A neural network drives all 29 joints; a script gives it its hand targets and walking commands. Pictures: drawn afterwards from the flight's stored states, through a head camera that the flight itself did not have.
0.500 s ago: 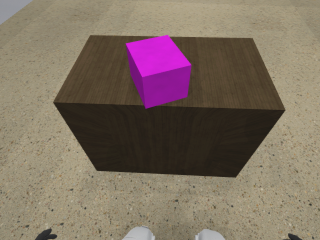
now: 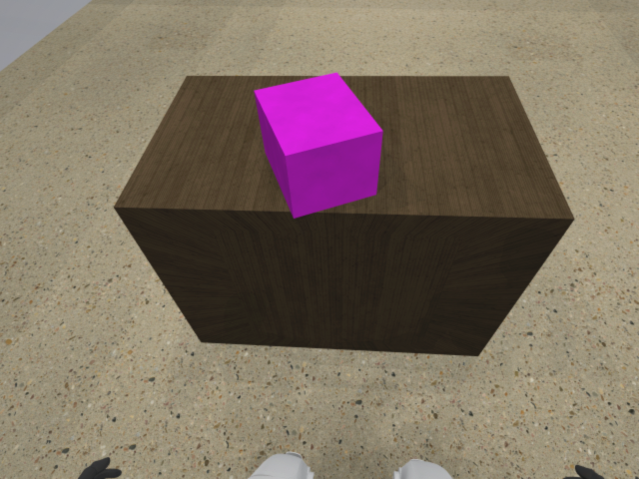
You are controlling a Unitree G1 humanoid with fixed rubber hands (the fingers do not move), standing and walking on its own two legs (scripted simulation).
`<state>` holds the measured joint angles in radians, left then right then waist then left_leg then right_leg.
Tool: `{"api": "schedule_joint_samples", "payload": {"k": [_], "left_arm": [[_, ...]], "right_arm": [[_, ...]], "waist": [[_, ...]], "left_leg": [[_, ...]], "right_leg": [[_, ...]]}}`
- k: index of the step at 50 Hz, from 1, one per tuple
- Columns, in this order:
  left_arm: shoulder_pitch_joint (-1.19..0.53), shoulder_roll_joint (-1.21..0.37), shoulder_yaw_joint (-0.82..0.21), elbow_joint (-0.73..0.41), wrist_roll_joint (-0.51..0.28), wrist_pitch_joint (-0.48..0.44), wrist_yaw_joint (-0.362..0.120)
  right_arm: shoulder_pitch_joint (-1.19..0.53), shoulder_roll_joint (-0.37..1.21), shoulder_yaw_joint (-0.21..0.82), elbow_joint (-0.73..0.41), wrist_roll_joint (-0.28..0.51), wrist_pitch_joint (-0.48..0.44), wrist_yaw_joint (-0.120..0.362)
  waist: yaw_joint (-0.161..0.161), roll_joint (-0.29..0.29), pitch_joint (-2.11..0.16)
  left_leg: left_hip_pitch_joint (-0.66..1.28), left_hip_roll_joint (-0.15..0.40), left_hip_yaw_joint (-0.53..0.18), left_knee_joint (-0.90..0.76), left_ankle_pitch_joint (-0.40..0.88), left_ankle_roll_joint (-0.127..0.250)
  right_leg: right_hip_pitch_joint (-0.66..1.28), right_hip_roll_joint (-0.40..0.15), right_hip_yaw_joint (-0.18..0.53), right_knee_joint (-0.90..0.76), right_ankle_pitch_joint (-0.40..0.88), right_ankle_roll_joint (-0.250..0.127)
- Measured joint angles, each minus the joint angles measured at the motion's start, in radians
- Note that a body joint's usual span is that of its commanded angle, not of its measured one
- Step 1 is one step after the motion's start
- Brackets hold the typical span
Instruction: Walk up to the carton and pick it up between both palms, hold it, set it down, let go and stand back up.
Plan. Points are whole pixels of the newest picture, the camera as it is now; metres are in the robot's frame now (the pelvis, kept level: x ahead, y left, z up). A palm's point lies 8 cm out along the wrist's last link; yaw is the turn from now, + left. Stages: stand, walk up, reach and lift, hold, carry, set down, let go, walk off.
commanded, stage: walk up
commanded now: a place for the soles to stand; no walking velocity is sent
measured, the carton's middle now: (315, 143) +0.70 +0.05 -0.01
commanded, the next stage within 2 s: none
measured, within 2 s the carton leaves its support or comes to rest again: neither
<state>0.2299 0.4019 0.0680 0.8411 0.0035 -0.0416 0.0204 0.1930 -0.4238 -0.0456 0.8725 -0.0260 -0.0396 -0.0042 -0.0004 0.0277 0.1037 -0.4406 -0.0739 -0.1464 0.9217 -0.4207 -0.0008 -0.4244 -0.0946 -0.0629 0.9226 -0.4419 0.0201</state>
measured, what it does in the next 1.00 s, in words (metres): stands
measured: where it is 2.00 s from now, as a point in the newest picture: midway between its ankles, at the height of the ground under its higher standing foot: outside the picture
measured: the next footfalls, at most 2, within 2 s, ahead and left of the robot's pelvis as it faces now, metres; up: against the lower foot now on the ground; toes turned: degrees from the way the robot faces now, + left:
left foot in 1.50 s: +0.24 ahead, +0.16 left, +0.00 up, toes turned -4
right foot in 1.78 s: +0.26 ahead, -0.13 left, +0.00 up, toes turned -3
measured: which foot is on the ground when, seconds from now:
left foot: down 0.00-1.00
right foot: down 0.00-1.00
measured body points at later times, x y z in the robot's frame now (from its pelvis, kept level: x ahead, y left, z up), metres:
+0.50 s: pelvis +0.00 +0.00 +0.00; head +0.02 -0.01 +0.45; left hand +0.09 +0.32 -0.10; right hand +0.10 -0.33 -0.11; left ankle +0.04 +0.14 -0.69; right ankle +0.03 -0.14 -0.69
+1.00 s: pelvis +0.02 +0.00 +0.00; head +0.04 +0.00 +0.45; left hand +0.11 +0.34 -0.08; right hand +0.10 -0.32 -0.11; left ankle +0.04 +0.14 -0.69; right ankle +0.02 -0.13 -0.67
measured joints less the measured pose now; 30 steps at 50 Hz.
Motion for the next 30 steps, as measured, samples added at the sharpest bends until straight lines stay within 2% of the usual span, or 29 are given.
{"api": "schedule_joint_samples", "payload": {"k": [3, 10, 15, 19, 30], "left_arm": [[0.000, 0.004, 0.000, 0.000, 0.000, 0.001, 0.000], [0.000, 0.005, 0.000, 0.000, 0.000, 0.000, 0.000], [0.000, 0.011, 0.000, 0.000, 0.000, 0.000, 0.000], [0.000, 0.014, 0.000, 0.000, 0.000, 0.004, 0.000], [0.000, 0.002, 0.000, 0.000, 0.000, 0.004, -0.003]], "right_arm": [[0.000, 0.000, 0.000, 0.002, 0.000, -0.002, 0.003], [-0.001, 0.000, 0.000, 0.002, 0.000, -0.002, 0.001], [-0.001, 0.000, 0.000, 0.004, 0.000, -0.002, 0.001], [-0.001, 0.000, 0.000, 0.004, 0.000, -0.002, 0.002], [-0.002, 0.000, 0.000, 0.008, 0.000, -0.002, 0.001]], "waist": [[0.000, -0.004, 0.000], [0.000, -0.009, -0.001], [0.000, -0.015, -0.002], [0.000, -0.018, -0.001], [0.000, -0.016, -0.004]], "left_leg": [[0.000, 0.000, 0.000, 0.000, -0.002, -0.017], [0.000, 0.000, -0.003, -0.005, -0.001, -0.009], [0.000, 0.000, -0.002, -0.005, -0.001, -0.024], [0.000, 0.000, -0.006, -0.007, 0.000, -0.011], [0.002, 0.001, -0.007, -0.010, 0.002, -0.024]], "right_leg": [[0.000, 0.000, 0.001, 0.000, -0.006, 0.000], [0.001, 0.002, 0.000, -0.007, 0.007, 0.001], [0.002, 0.001, 0.001, -0.007, 0.006, 0.001], [0.002, 0.006, 0.001, -0.004, -0.014, 0.001], [0.002, 0.005, 0.001, -0.008, 0.005, -0.003]]}}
